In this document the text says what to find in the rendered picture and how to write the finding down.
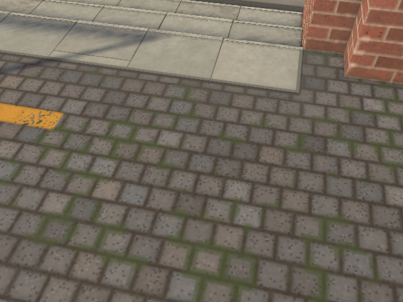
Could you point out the stairs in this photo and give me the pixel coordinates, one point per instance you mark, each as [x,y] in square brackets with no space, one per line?
[169,22]

